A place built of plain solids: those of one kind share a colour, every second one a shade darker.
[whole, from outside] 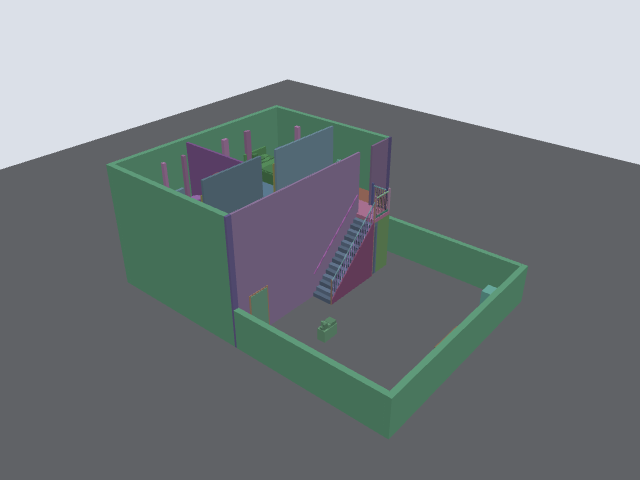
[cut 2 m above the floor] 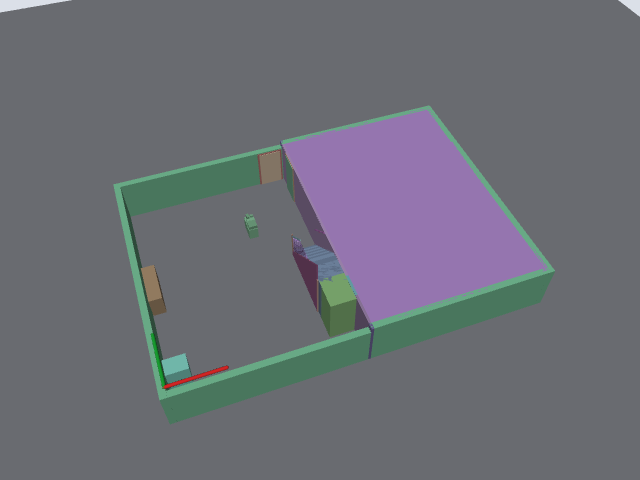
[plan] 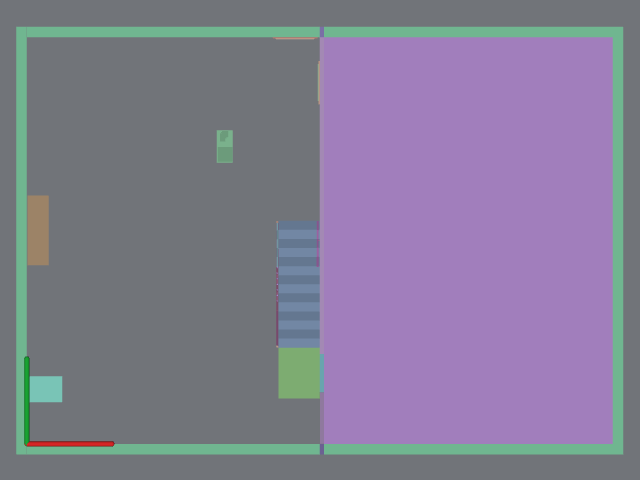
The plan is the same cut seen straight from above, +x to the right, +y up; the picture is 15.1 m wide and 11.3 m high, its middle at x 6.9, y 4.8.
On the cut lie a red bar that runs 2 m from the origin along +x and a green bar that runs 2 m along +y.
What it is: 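A house over a walled back yard; in the yard at the foot of the outdoor stair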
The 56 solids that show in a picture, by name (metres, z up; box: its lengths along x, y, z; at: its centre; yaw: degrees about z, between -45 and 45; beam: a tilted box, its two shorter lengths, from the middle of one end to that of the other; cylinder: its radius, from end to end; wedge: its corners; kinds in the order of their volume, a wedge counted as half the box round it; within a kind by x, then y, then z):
{
 "undercroft_block_1": {"box": [6.93, 9.82, 2.75], "at": [10.45, 4.79, 1.32]},
 "wall_1": {"box": [0.25, 10.07, 1.85], "at": [-0.12, 4.79, 0.88]},
 "wall_2": {"box": [6.89, 0.25, 1.85], "at": [3.45, -0.12, 0.88]},
 "wall_3": {"box": [6.89, 0.25, 1.85], "at": [3.45, 9.7, 0.88]},
 "wall_4": {"box": [7.14, 0.25, 5.81], "at": [10.47, -0.12, 2.85]},
 "wall_5": {"box": [7.14, 0.25, 5.81], "at": [10.47, 9.7, 2.85]},
 "wall_6": {"box": [0.25, 10.07, 5.81], "at": [13.91, 4.79, 2.85]},
 "step_1": {"box": [0.97, 0.52, 2.74], "at": [6.41, 2.22, 1.32]},
 "step_2": {"box": [0.97, 0.64, 2.55], "at": [6.41, 2.37, 1.22]},
 "step_3": {"box": [0.97, 0.64, 2.35], "at": [6.41, 2.59, 1.13]},
 "step_4": {"box": [0.97, 0.64, 2.16], "at": [6.41, 2.8, 1.03]},
 "step_5": {"box": [0.97, 0.64, 1.97], "at": [6.41, 3.01, 0.94]},
 "step_6": {"box": [0.97, 0.64, 1.78], "at": [6.41, 3.23, 0.84]},
 "step_7": {"box": [0.97, 0.64, 1.59], "at": [6.41, 3.44, 0.74]},
 "step_8": {"box": [0.97, 0.64, 1.39], "at": [6.41, 3.65, 0.65]},
 "step_9": {"box": [0.97, 0.64, 1.2], "at": [6.41, 3.87, 0.55]},
 "step_10": {"box": [0.97, 0.64, 1.01], "at": [6.41, 4.08, 0.46]},
 "step_11": {"box": [0.97, 0.64, 0.82], "at": [6.41, 4.29, 0.36]},
 "step_12": {"box": [0.97, 0.64, 0.63], "at": [6.41, 4.51, 0.26]},
 "step_13": {"box": [0.97, 0.64, 0.43], "at": [6.41, 4.72, 0.17]},
 "step_14": {"box": [0.97, 0.64, 0.24], "at": [6.41, 4.93, 0.07]},
 "stair_wall_1": {"box": [0.1, 1.21, 5.81], "at": [6.94, 0.61, 2.85]},
 "stair_wall_2": {"box": [0.1, 7.46, 5.81], "at": [6.94, 5.84, 2.85]},
 "bedstead_bedroom_bed_1": {"box": [1.05, 1.45, 0.69], "at": [12.11, 1.76, 3.17]},
 "bedstead_bedroom_bed_2": {"box": [2.1, 1.5, 0.59], "at": [12.64, 1.76, 3.12]},
 "bedstead_bedroom_bed_3": {"box": [1.02, 1.45, 0.69], "at": [13.15, 1.76, 3.17]},
 "bedstead_bedroom_bed_4": {"box": [0.1, 0.75, 1.14], "at": [13.71, 1.39, 3.4]},
 "head_base_1": {"box": [0.97, 1.2, 2.83], "at": [6.41, 1.67, 1.36]},
 "upper_partition_1": {"box": [0.12, 3.99, 2.78], "at": [10.13, 1.99, 4.22]},
 "upper_partition_2": {"box": [0.12, 3.25, 2.78], "at": [10.13, 6.51, 4.22]},
 "upper_split_wall_1": {"box": [3.59, 0.12, 2.78], "at": [11.99, 5.84, 4.22]},
 "upper_floor_head_1": {"box": [4.15, 1.2, 0.18], "at": [8.0, 1.67, 2.79]},
 "bike_1": {"box": [0.51, 1.64, 0.99], "at": [0.26, 5.03, 0.44]},
 "upper_floor_1": {"box": [3.09, 1.2, 0.18], "at": [8.54, 0.47, 2.79]},
 "bin_1": {"box": [0.82, 0.62, 1.08], "at": [0.42, 1.29, 0.49]},
 "curtains_1": {"box": [0.24, 0.19, 2.15], "at": [12.31, 0.09, 4.01]},
 "curtains_2": {"box": [0.18, 0.3, 2.19], "at": [13.7, 2.23, 4.04]},
 "curtains_3": {"box": [0.18, 0.3, 2.19], "at": [13.7, 3.7, 4.04]},
 "curtains_4": {"box": [0.19, 0.15, 2.15], "at": [13.7, 6.19, 4.02]},
 "curtains_5": {"box": [0.19, 0.15, 2.15], "at": [13.7, 7.3, 4.02]},
 "back_wall_end_1": {"box": [0.1, 0.25, 5.81], "at": [6.94, -0.12, 2.85]},
 "back_wall_end_2": {"box": [0.1, 0.25, 5.81], "at": [6.94, 9.7, 2.85]},
 "planter_1": {"box": [0.38, 0.77, 0.58], "at": [4.66, 7.0, 0.24]},
 "planter_2": {"box": [0.35, 0.35, 0.74], "at": [4.67, 6.82, 0.32]},
 "planter_3": {"box": [0.17, 0.2, 0.74], "at": [4.75, 7.09, 0.32]},
 "back_wall_sill_1": {"box": [0.1, 0.9, 2.75], "at": [6.94, 1.66, 1.32]},
 "laid_rug_rug_bedroom_1": {"box": [2.37, 1.7, 0.05], "at": [11.99, 2.92, 2.86]},
 "plinth_1": {"wedge": [[5.87, 2.31, -0.05], [5.87, 2.31, 2.82], [5.87, 5.2, -0.05], [5.87, 5.2, 0.23], [5.92, 2.31, -0.05], [5.92, 2.31, 2.82], [5.92, 5.2, -0.05], [5.92, 5.2, 0.23]]},
 "undercroft_leaf_1": {"box": [0.05, 0.88, 2.0], "at": [6.87, 8.5, 0.95]},
 "yard_gate_leaf_1": {"box": [0.92, 0.05, 1.75], "at": [6.31, 9.55, 0.82]},
 "doorleaf_door_1": {"box": [0.041, 0.84, 2.08], "at": [10.35, 3.62, 3.87], "yaw": 12.5},
 "undercroft_frame_1": {"box": [0.03, 1.02, 2.06], "at": [6.88, 8.5, 0.98]},
 "yard_gate_frame_1": {"box": [1.06, 0.03, 1.81], "at": [6.31, 9.56, 0.85]},
 "guard_newel_1": {"box": [0.05, 0.05, 3.96], "at": [5.89, 2.29, 1.93]},
 "headland_ahead_guard_newel_1": {"box": [0.09, 0.09, 1.15], "at": [6.85, 1.11, 3.4]},
 "headland_side_guard_newel_1": {"box": [0.09, 0.09, 1.15], "at": [5.97, 1.11, 3.4]}
}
